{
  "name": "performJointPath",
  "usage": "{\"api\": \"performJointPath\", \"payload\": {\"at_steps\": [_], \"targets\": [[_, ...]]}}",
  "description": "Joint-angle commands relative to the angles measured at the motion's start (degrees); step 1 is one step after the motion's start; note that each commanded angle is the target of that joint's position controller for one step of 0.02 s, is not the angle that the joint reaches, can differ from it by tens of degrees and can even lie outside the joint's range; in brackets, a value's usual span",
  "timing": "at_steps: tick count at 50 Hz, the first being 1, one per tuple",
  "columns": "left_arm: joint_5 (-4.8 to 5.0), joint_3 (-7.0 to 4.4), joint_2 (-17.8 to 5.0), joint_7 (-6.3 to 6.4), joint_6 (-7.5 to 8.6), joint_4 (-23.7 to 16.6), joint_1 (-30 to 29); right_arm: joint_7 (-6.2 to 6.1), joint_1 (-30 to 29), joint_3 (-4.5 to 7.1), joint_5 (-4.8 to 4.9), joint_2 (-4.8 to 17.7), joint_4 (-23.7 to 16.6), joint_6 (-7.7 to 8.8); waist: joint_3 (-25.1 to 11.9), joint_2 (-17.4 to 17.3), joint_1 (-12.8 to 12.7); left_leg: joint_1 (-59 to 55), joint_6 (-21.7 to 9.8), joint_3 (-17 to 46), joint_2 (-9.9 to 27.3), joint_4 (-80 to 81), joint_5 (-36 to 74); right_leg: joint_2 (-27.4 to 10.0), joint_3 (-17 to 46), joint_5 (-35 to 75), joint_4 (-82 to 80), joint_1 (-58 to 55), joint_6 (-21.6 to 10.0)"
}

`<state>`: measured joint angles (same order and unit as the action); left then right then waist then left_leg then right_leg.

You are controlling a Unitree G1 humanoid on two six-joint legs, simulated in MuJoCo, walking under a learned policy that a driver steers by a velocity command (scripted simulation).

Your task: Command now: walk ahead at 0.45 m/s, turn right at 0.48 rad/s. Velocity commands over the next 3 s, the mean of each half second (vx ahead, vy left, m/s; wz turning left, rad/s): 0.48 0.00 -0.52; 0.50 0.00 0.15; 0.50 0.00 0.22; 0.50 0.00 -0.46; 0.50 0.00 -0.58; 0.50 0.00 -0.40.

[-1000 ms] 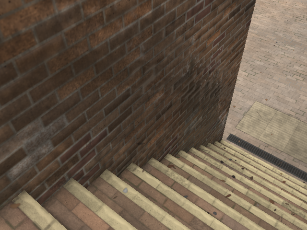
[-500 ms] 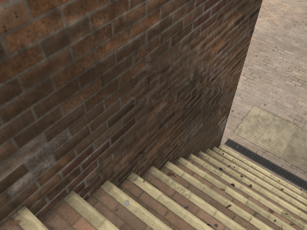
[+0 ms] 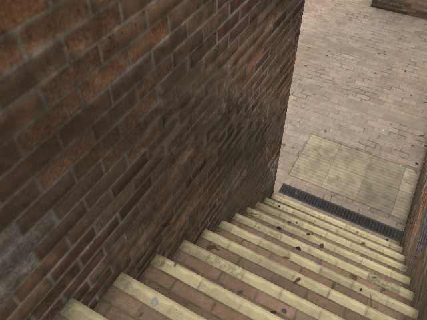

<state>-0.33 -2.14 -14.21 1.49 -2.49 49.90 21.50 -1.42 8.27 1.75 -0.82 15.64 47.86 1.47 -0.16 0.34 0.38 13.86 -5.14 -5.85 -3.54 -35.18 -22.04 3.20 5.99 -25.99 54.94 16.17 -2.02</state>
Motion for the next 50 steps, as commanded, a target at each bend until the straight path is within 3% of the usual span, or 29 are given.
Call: {"api": "performJointPath", "payload": {"at_steps": [1,4,7,10,12,16,20,21,22,23,24,25,26,27,28,30,31,32,33,34,35,37,38,39,41,42,44,45,50], "targets": [[-0.78,-1.53,-4.8,0.13,-0.87,-7.8,-5.7,0.22,4.7,1.2,0.24,5.5,-3.2,0.03,-0.4,-1.3,3.1,-9.4,-11.7,17.9,22.8,12.0,41.3,-3.6,-1.7,1.7,15.0,17.5,1.1],[-2.0,-2.23,-5.5,-0.6,-2.72,-8.1,-3.2,-0.2,5.7,1.24,-0.73,7.1,-3.5,1.45,-0.1,-3.7,0.7,-2.9,-9.6,12.6,21.2,8.1,41.6,-4.0,-2.9,13.4,17.7,15.2,0.1],[-1.13,-3.98,-8.3,-1.09,-3.33,-8.8,-3.7,0.55,8.0,1.0,-0.94,7.6,-4.0,2.47,-0.8,-4.0,-0.7,-1.2,-7.1,7.1,18.1,3.1,37.9,-2.2,-3.0,23.8,16.5,17.1,-1.1],[-2.6,-4.49,-8.0,-1.11,-4.59,-11.3,-10.8,0.24,8.8,1.29,0.06,7.6,-4.5,3.1,1.9,-6.0,0.7,-2.8,-4.4,8.7,20.9,-1.6,28.7,-2.9,1.6,30.1,14.4,24.7,0.0],[-2.51,-4.9,-8.6,-1.02,-5.01,-12.7,-14.2,0.23,11.0,1.3,-0.68,7.8,-4.9,3.83,2.7,-4.9,2.1,-4.4,-4.5,11.7,23.6,-4.3,23.5,-2.7,3.4,31.0,13.7,30.5,0.7],[-1.42,-3.61,-5.9,-5.03,-3.89,-14.1,-16.5,-1.54,11.4,0.98,-0.76,6.4,-4.4,5.04,5.0,-2.7,1.2,11.5,0.7,3.3,19.7,-12.0,-2.9,-3.1,-2.6,54.5,-11.8,15.2,1.0],[0.68,-2.23,-3.9,-4.98,-2.75,-13.3,-17.3,-2.31,16.2,2.02,-2.38,6.9,-2.0,2.43,6.5,-4.4,5.5,9.5,0.6,2.5,23.0,-20.3,-3.4,-4.4,-8.7,45.4,-24.2,8.9,-2.0],[-0.18,-2.74,-4.6,-4.18,-2.64,-12.0,-12.9,-1.86,15.8,2.5,-2.29,9.0,-1.4,1.6,3.3,-6.2,3.4,13.6,0.1,1.1,23.3,-27.7,5.2,-2.1,-12.8,41.9,-16.6,-1.2,-3.3],[1.0,-3.65,-6.6,-3.12,-2.38,-8.7,-0.7,-1.45,12.9,2.66,-2.55,9.7,-1.6,0.9,-2.0,-7.7,-3.4,11.2,0.3,-0.9,23.2,-39.7,15.8,-3.2,-10.8,40.1,-21.2,-7.8,-5.1],[-8.07,-3.29,-7.0,-4.61,1.16,-2.3,7.2,3.27,24.6,-1.38,-13.71,3.2,4.3,2.12,10.6,8.0,-2.0,21.1,6.1,4.6,21.4,-45.6,2.0,-11.0,-0.4,48.1,-35.8,-15.2,-4.4],[-6.39,-5.32,-8.8,-6.01,2.78,-0.2,17.4,5.25,12.7,0.73,-10.82,9.4,4.4,1.37,7.7,9.4,-17.2,24.0,3.3,1.2,12.7,-73.8,-16.4,-6.2,-7.9,41.7,-39.9,-20.4,-9.3],[-4.85,-7.54,-21.0,-6.78,4.24,3.3,25.2,8.68,24.4,0.42,-7.91,3.0,3.6,2.47,-8.6,18.2,-8.8,42.4,4.0,6.2,2.3,-96.5,-27.3,-8.4,2.7,70.1,-9.6,-40.6,-18.3],[-6.01,-7.83,-21.9,-7.73,5.23,4.1,27.7,9.54,20.1,0.98,-3.71,6.0,-0.2,4.4,-14.6,9.2,-11.7,55.7,5.8,11.6,2.7,-100.9,-23.9,-16.8,14.0,70.6,-12.2,-44.3,-22.5],[-6.24,-6.9,-20.7,-8.95,5.82,4.3,23.5,8.82,14.9,0.72,-1.07,8.7,-3.9,5.94,-7.6,7.2,-10.0,69.5,6.3,9.6,3.7,-105.1,-21.8,-21.7,17.1,58.5,-16.7,-39.5,-21.4],[-4.67,-5.0,-19.5,-10.13,6.5,2.8,13.0,7.58,16.1,-1.07,0.82,5.2,-6.1,6.38,-1.1,5.0,-4.1,75.8,5.1,15.8,7.8,-104.0,-9.1,-30.8,31.1,25.5,-23.5,-26.0,-22.6],[-6.64,0.83,-5.9,-10.4,7.53,1.9,-1.0,4.39,14.5,-2.65,-1.67,4.2,-5.2,3.84,8.6,-4.4,4.1,66.8,3.9,19.7,14.3,-85.6,12.2,-28.7,26.2,7.8,-32.7,3.1,-17.8],[-7.5,3.06,-0.7,-8.78,8.39,1.6,-8.3,4.45,16.5,-3.82,-2.63,1.4,-4.0,1.88,10.8,-5.0,7.7,63.4,4.6,20.0,16.0,-78.2,22.1,-25.9,21.8,10.3,-34.4,14.3,-14.9],[0.42,-0.46,-9.2,-4.51,7.73,2.9,1.8,-0.45,11.5,0.59,-0.09,3.0,-1.6,-1.19,-1.7,-3.8,3.1,47.6,5.8,15.3,6.2,-68.8,13.5,-20.6,16.3,6.1,-27.3,8.5,-9.9],[1.83,1.78,-5.7,-2.61,7.9,3.4,1.1,-0.87,7.6,-0.27,0.14,2.0,-3.6,-2.04,3.9,-4.4,3.5,45.6,7.2,14.9,5.7,-58.9,18.6,-16.4,12.9,4.6,-26.9,15.4,-8.2],[-5.45,3.14,-0.6,-4.27,11.37,4.5,2.8,4.82,18.4,-2.08,-3.7,1.6,0.1,0.19,15.2,4.9,2.9,50.5,4.7,14.3,11.4,-52.8,35.2,-13.5,4.6,0.7,-31.4,25.5,-7.5],[-6.57,2.36,-4.2,-4.23,12.28,4.9,3.0,6.96,20.0,-1.32,-5.76,1.5,1.5,0.8,12.5,6.4,3.2,48.4,3.8,11.9,10.6,-48.1,38.2,-14.2,5.8,-3.0,-31.6,25.5,-10.0],[-8.59,2.5,-5.5,-3.39,11.74,10.5,13.3,8.39,17.1,-2.85,-5.96,-1.0,-0.5,1.47,7.7,2.9,0.1,62.4,3.2,16.3,9.9,-53.2,36.3,-18.5,12.7,4.6,-25.6,7.7,-13.6],[-9.37,3.41,-2.2,-2.34,11.44,13.9,18.7,7.73,14.1,-3.94,-4.59,-2.4,-1.0,1.84,8.0,0.6,-2.4,73.7,3.6,22.3,10.8,-45.1,41.8,-20.7,15.4,11.2,-23.3,-5.1,-14.2],[-9.16,3.37,-1.3,-1.74,11.23,15.6,22.3,6.88,11.0,-4.11,-3.49,-2.0,-1.0,2.04,7.0,-0.7,-4.3,78.9,4.0,24.1,11.3,-38.5,42.9,-22.2,17.2,14.9,-23.3,-14.3,-13.8],[-7.31,4.7,3.0,-0.78,11.42,16.2,23.3,6.46,10.0,-4.65,-5.4,-2.7,-0.1,1.77,7.0,4.3,-4.2,77.1,3.3,20.6,10.3,-27.3,52.4,-20.1,14.5,13.4,-21.3,-14.6,-13.0],[-6.82,5.32,4.4,-1.1,11.08,13.4,17.9,6.97,10.3,-4.36,-5.43,-1.3,1.1,1.59,7.0,2.2,-2.5,65.3,2.5,16.7,9.3,-20.5,63.0,-16.6,7.5,11.8,-19.1,-3.4,-12.7],[-8.2,5.64,2.8,-1.99,9.73,9.8,12.8,9.27,6.7,-4.23,-6.3,-1.8,0.6,0.87,4.9,2.9,-1.2,33.5,1.1,5.8,8.2,-24.4,68.2,-12.3,-3.7,-2.2,-19.7,23.4,-10.6],[-8.39,5.68,1.5,-2.03,9.42,9.9,13.3,9.48,7.1,-4.28,-6.62,-1.5,0.5,0.59,5.6,3.3,-1.1,30.1,1.4,5.3,7.8,-27.1,64.2,-13.6,-3.6,-5.4,-20.1,24.6,-10.5],[-5.84,5.35,-0.4,1.36,8.98,14.4,22.7,9.28,-6.4,-5.74,-5.68,-2.8,-2.3,0.55,12.1,3.3,-9.0,44.1,3.4,7.1,11.7,4.7,52.6,-18.4,1.1,6.0,-13.4,-11.6,-10.7]]}}
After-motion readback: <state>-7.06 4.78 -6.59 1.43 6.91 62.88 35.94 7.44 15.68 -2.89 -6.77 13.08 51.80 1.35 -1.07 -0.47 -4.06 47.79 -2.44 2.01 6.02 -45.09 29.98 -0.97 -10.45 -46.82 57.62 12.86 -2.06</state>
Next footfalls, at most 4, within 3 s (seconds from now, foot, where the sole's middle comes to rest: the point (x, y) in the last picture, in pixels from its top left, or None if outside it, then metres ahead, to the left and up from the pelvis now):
0.48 right None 0.13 -0.19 -0.96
1.16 left None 0.48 0.01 -1.17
1.60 right None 0.66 -0.21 -1.37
2.02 left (238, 286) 1.01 -0.09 -1.58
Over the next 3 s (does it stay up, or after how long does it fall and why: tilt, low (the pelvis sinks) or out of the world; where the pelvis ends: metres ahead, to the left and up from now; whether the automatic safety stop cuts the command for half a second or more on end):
stays up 1.27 -0.40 -1.18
